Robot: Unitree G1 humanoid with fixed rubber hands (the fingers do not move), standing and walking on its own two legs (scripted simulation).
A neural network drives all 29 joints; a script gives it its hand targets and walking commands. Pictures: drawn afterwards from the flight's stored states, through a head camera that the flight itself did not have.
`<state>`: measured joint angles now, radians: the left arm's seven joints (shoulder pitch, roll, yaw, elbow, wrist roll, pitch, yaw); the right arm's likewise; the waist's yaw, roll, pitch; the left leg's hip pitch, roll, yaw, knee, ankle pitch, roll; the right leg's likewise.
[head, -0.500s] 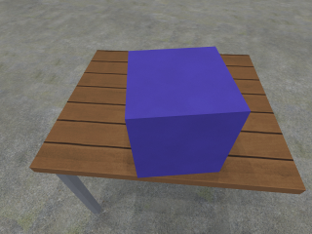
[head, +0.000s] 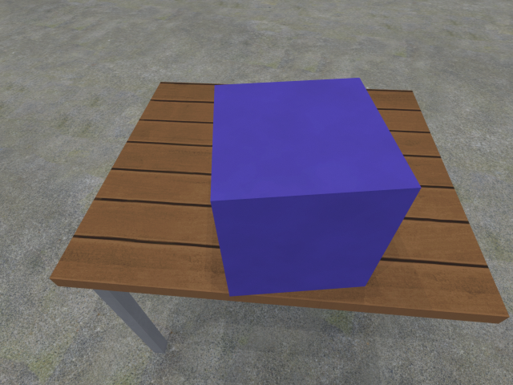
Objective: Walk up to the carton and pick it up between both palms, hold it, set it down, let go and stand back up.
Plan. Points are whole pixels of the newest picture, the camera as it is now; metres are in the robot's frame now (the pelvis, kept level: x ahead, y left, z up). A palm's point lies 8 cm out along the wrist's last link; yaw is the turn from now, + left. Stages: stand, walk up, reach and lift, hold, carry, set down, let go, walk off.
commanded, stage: stand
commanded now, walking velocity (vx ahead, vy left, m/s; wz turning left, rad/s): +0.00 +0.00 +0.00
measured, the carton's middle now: (292, 189) +0.45 -0.05 +0.03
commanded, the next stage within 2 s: none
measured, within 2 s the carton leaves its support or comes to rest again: neither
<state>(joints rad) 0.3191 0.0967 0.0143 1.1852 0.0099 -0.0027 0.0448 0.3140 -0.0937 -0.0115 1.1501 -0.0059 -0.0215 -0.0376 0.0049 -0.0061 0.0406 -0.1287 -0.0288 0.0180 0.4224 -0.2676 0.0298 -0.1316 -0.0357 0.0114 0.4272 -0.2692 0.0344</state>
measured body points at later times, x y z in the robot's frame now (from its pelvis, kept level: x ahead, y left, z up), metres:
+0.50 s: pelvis +0.01 +0.01 +0.00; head +0.01 +0.02 +0.45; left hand -0.01 +0.21 -0.17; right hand -0.03 -0.19 -0.16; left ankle -0.02 +0.10 -0.74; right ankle -0.02 -0.14 -0.74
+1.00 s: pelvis +0.01 +0.02 +0.00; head +0.02 +0.02 +0.45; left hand -0.03 +0.21 -0.17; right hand -0.03 -0.18 -0.16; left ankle -0.02 +0.10 -0.74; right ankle -0.02 -0.14 -0.74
